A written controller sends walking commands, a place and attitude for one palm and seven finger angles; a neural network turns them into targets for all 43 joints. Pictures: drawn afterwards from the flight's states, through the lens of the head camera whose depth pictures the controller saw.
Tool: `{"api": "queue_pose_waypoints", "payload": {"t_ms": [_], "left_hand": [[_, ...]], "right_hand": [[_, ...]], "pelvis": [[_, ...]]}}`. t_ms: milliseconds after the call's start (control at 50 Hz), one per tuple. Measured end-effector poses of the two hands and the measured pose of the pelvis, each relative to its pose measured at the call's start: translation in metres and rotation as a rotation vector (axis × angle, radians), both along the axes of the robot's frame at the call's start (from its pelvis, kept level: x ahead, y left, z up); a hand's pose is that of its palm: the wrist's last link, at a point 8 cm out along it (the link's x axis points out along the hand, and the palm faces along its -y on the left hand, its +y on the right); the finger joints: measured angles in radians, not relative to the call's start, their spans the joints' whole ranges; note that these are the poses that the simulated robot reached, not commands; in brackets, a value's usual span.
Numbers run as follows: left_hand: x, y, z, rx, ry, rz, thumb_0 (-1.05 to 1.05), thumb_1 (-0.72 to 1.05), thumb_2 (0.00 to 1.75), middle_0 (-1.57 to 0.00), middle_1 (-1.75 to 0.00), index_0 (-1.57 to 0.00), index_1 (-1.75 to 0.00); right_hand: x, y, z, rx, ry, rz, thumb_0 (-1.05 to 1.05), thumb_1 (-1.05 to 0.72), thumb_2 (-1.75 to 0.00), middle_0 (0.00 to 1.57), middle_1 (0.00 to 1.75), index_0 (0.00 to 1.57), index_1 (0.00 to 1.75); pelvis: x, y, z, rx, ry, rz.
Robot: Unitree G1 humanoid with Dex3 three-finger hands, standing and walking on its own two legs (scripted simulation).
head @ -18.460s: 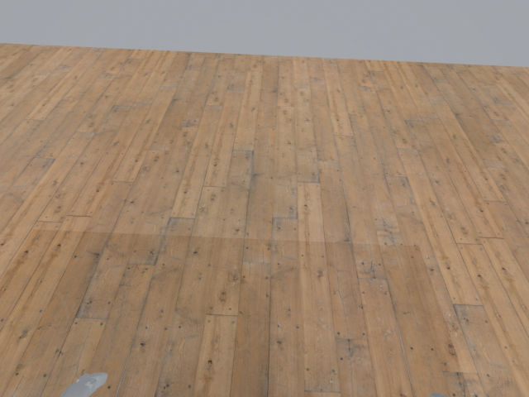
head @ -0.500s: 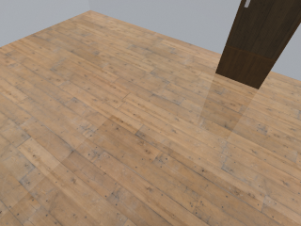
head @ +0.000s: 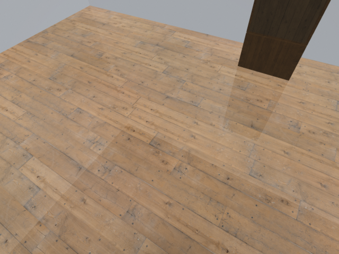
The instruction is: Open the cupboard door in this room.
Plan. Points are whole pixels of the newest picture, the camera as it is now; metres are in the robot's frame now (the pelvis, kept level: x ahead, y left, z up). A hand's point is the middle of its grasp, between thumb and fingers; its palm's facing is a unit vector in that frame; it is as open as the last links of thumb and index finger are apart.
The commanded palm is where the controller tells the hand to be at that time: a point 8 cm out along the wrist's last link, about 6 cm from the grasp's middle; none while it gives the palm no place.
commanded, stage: turn or walk to find it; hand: left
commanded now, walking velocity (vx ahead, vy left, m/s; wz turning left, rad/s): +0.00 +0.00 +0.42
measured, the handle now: out of the picture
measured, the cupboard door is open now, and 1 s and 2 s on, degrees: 0 0 0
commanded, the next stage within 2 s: stand and wait in 0.06 s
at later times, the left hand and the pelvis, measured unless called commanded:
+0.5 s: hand out of the picture +0.04 +0.29 -0.15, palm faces +0.08 -0.94 -0.33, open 7.4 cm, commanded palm none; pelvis -0.01 +0.03 +0.02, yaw +3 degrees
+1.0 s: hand out of the picture +0.09 +0.22 -0.16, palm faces -0.04 -0.97 -0.26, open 7.3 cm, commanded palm none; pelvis +0.03 +0.02 +0.01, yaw +0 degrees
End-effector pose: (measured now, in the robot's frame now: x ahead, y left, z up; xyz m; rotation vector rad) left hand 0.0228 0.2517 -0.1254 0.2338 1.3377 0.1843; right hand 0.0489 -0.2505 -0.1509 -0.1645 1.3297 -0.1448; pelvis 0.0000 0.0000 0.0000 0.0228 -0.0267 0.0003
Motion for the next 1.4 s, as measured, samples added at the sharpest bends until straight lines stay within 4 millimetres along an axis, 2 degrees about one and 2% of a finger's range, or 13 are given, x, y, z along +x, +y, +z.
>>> {"api": "queue_pose_waypoints", "payload": {"t_ms": [120,220,280,420,540,640,760,860,920,1040,1180,1280,1400], "left_hand": [[0.002,0.004,0.005,0.009,-0.036,0.035,0.00,0.90,0.90,-0.21,-0.30,-0.21,-0.30],[0.004,0.022,0.002,0.012,-0.078,0.046,0.00,0.90,0.90,-0.21,-0.30,-0.21,-0.30],[0.004,0.039,-0.003,0.013,-0.094,0.055,0.00,0.90,0.90,-0.21,-0.30,-0.21,-0.30],[0.007,0.072,0.008,0.036,-0.118,0.060,0.00,0.91,0.90,-0.20,-0.30,-0.20,-0.30],[0.002,0.092,0.018,0.071,-0.080,0.054,0.00,0.91,0.90,-0.20,-0.30,-0.20,-0.30],[0.002,0.100,0.021,0.086,-0.033,0.049,0.00,0.91,0.90,-0.20,-0.30,-0.20,-0.30],[0.011,0.087,0.013,0.072,0.026,0.022,0.00,0.91,0.90,-0.20,-0.30,-0.20,-0.30],[0.030,0.056,-0.001,0.030,0.046,-0.032,0.00,0.91,0.90,-0.20,-0.30,-0.20,-0.30],[0.045,0.034,0.000,-0.002,0.009,-0.047,0.00,0.91,0.90,-0.20,-0.30,-0.20,-0.30],[0.076,0.019,0.003,-0.017,-0.081,-0.058,0.00,0.91,0.90,-0.21,-0.30,-0.21,-0.30],[0.102,0.031,0.013,0.023,-0.170,-0.059,0.00,0.90,0.90,-0.21,-0.30,-0.21,-0.30],[0.098,0.040,0.018,0.049,-0.206,-0.023,0.00,0.91,0.90,-0.20,-0.30,-0.20,-0.30],[0.059,0.041,0.008,0.027,-0.164,0.035,0.00,0.91,0.90,-0.20,-0.30,-0.20,-0.30]], "right_hand": [[0.007,-0.021,0.018,-0.066,0.001,0.036,0.00,-0.90,-0.90,0.20,0.30,0.20,0.30],[0.016,-0.026,0.031,-0.127,-0.033,0.071,0.00,-0.90,-0.90,0.20,0.30,0.20,0.30],[0.019,-0.024,0.039,-0.158,-0.070,0.088,0.00,-0.91,-0.90,0.20,0.30,0.20,0.30],[0.032,-0.011,0.058,-0.166,-0.115,0.131,0.00,-0.90,-0.90,0.20,0.30,0.20,0.30],[0.048,-0.002,0.058,-0.157,-0.135,0.151,0.00,-0.90,-0.90,0.20,0.30,0.20,0.30],[0.055,0.005,0.053,-0.145,-0.122,0.155,0.00,-0.90,-0.90,0.20,0.30,0.20,0.30],[0.051,0.018,0.039,-0.119,-0.104,0.096,0.00,-0.90,-0.90,0.20,0.30,0.20,0.30],[0.028,0.028,0.020,-0.060,-0.059,0.026,0.00,-0.90,-0.90,0.20,0.30,0.20,0.30],[0.012,0.027,0.013,-0.029,0.001,0.003,0.00,-0.90,-0.90,0.20,0.30,0.20,0.30],[-0.001,0.008,0.019,-0.055,0.054,-0.018,0.00,-0.90,-0.90,0.20,0.30,0.20,0.30],[0.009,-0.027,0.036,-0.138,0.014,-0.003,0.00,-0.90,-0.90,0.20,0.30,0.20,0.30],[0.023,-0.033,0.041,-0.160,-0.021,0.035,0.00,-0.90,-0.90,0.20,0.30,0.20,0.30],[0.029,-0.006,0.033,-0.113,-0.035,0.091,0.00,-0.91,-0.90,0.20,0.30,0.19,0.30]], "pelvis": [[-0.005,-0.003,0.009,-0.002,0.005,0.037],[-0.011,0.005,0.008,-0.023,0.001,0.057],[-0.015,0.013,0.006,-0.031,-0.014,0.059],[-0.013,0.026,0.014,-0.028,-0.018,0.056],[-0.007,0.036,0.017,-0.028,-0.005,0.056],[0.001,0.041,0.018,-0.028,0.006,0.049],[0.009,0.043,0.014,-0.019,0.016,0.001],[0.017,0.034,0.006,0.006,0.009,-0.039],[0.024,0.028,0.006,-0.015,0.007,-0.023],[0.031,0.018,0.010,-0.024,0.016,-0.004],[0.029,0.011,0.013,-0.029,0.011,0.015],[0.023,0.010,0.012,-0.030,0.006,0.043],[0.009,0.017,0.008,-0.040,0.001,0.075]]}}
